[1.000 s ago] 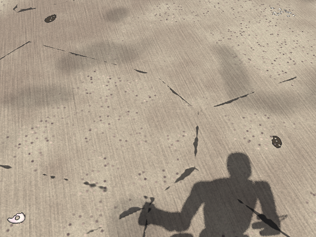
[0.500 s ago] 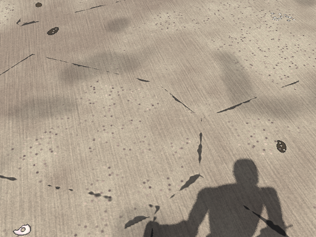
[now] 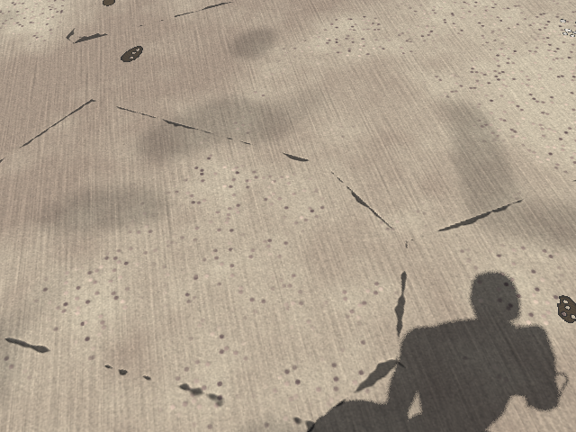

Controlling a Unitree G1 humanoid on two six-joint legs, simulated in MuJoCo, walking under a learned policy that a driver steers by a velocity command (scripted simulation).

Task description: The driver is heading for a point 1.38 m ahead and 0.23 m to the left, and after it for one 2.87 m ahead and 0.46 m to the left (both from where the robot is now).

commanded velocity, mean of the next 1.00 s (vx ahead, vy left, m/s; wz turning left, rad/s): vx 0.49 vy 0.00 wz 0.03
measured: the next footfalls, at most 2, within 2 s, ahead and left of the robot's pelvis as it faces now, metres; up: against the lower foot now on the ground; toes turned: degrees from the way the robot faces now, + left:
left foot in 0.14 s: +0.28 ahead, +0.13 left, +0.00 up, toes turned +1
right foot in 0.70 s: +0.59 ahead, -0.10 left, +0.00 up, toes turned -2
